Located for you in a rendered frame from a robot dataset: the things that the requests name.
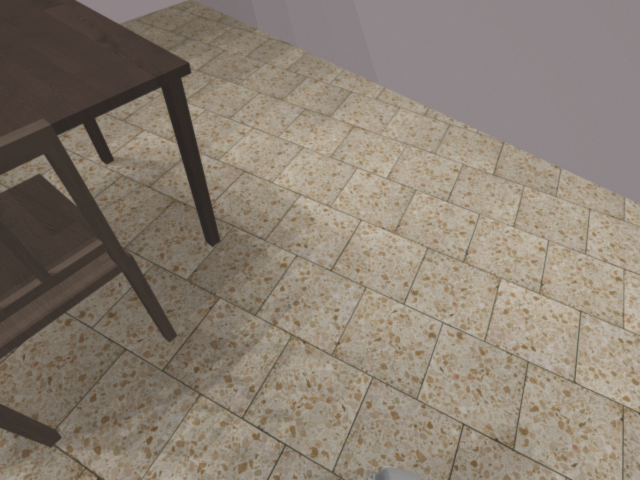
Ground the chair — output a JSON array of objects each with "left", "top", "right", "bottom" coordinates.
[{"left": 0, "top": 119, "right": 177, "bottom": 447}]

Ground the table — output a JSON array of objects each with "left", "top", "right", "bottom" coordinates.
[{"left": 0, "top": 0, "right": 220, "bottom": 247}]

